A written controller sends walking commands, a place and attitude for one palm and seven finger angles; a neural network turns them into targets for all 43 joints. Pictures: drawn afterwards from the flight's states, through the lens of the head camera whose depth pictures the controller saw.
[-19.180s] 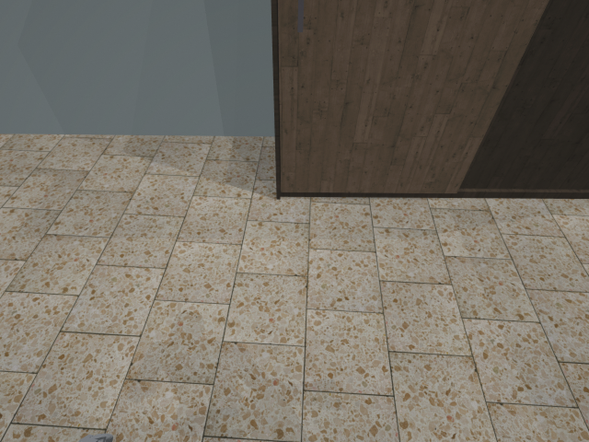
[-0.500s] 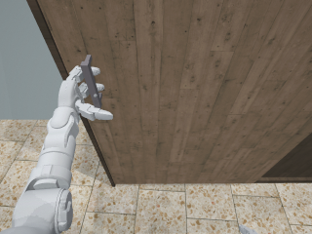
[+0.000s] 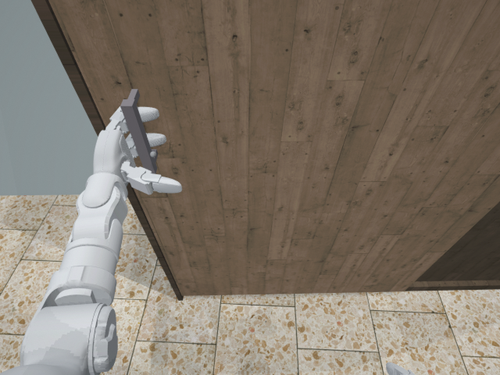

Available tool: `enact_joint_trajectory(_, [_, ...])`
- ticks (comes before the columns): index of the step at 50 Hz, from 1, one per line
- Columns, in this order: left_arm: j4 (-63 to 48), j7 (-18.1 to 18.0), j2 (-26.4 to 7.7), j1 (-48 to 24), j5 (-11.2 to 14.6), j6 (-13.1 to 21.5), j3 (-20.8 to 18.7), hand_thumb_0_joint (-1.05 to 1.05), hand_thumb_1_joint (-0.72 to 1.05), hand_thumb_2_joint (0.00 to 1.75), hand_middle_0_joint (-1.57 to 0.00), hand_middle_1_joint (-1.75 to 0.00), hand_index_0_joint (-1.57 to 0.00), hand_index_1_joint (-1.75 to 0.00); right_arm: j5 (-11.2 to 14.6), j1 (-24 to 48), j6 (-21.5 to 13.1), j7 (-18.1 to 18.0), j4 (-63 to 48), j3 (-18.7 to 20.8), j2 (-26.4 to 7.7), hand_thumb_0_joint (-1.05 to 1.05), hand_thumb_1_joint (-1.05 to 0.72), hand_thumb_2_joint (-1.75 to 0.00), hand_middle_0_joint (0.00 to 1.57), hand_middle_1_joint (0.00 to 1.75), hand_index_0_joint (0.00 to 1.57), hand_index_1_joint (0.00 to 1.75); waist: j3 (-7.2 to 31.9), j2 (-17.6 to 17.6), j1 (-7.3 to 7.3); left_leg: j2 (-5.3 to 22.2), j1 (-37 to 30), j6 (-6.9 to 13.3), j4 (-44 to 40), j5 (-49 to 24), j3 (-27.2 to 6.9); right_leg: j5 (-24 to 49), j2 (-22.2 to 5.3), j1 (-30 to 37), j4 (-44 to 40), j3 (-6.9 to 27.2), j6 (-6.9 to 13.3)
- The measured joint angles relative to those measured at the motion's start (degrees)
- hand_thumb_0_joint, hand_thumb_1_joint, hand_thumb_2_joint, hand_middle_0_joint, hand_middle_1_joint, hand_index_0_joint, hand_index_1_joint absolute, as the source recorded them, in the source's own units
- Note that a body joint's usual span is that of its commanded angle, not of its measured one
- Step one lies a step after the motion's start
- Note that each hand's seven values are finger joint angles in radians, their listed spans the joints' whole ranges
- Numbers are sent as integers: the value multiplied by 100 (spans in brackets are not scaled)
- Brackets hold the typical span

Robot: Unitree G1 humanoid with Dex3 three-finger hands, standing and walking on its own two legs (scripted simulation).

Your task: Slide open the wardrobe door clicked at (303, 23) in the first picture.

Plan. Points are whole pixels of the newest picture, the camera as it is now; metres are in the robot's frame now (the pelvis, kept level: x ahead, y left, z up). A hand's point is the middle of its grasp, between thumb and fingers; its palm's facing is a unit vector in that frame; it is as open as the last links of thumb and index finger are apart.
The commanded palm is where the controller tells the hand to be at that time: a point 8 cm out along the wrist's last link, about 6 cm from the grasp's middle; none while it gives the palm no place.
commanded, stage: slide the fingers in behind the handle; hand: left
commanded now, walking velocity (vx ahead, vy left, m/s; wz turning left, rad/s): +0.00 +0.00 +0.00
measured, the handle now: (143, 134) +0.48 +0.19 +0.13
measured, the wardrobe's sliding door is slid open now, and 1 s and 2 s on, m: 0.00 0.00 0.00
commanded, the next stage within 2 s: grip the handle and tug to test in 0.02 s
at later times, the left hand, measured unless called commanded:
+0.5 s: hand (152, 153) +0.43 +0.17 +0.13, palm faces +0.05 -1.00 -0.01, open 10.7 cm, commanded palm +0.40 +0.21 +0.13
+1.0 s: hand (152, 152) +0.43 +0.17 +0.13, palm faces +0.05 -1.00 -0.01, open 5.2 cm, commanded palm +0.41 +0.21 +0.13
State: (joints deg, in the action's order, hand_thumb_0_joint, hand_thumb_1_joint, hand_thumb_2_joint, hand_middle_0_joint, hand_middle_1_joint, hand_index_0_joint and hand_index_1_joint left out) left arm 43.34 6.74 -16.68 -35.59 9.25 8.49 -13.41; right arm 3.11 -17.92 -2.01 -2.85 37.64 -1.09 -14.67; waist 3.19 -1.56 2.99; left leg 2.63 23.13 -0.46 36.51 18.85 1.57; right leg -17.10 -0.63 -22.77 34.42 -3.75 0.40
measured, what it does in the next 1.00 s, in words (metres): stands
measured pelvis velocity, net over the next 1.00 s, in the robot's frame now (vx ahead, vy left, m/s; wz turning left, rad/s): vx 0.00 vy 0.01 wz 0.01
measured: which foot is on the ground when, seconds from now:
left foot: down 0.00-1.00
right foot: down 0.00-1.00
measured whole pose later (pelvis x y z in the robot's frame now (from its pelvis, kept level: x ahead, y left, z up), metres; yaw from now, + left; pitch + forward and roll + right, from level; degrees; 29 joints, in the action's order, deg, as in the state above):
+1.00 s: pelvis +0.00 +0.01 +0.00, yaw +0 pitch +6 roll -1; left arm 43.1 5.5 -15.7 -36.7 8.9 7.5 -11.8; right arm 2.8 -17.7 -1.6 -2.5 37.7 -1.1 -14.3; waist 3.4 -1.6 2.4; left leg 2.1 23.6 0.0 36.9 19.3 1.2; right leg -17.5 -1.1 -22.8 34.4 -4.0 -0.1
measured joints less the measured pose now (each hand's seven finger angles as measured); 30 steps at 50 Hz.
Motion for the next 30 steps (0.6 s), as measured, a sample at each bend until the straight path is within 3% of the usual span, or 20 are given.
enact_joint_trajectory(14, [-90,-82,86,-15,-24,-59,103,-1,-42,34,-31,-121,-29,-121,-13,59,18,17,-4,7,22,1,-90,-90,21,30,20,30,12,3,-57,-35,11,18,0,10,-20,-17,-33,4,-4,-17,-20])
enact_joint_trajectory(30, [-83,-119,116,-64,-29,-120,181,0,22,61,-37,-130,-35,-131,-16,89,33,17,1,-19,56,1,-90,-90,21,30,20,30,15,1,-74,-57,7,39,33,47,-39,-41,-53,35,-7,-31,-46])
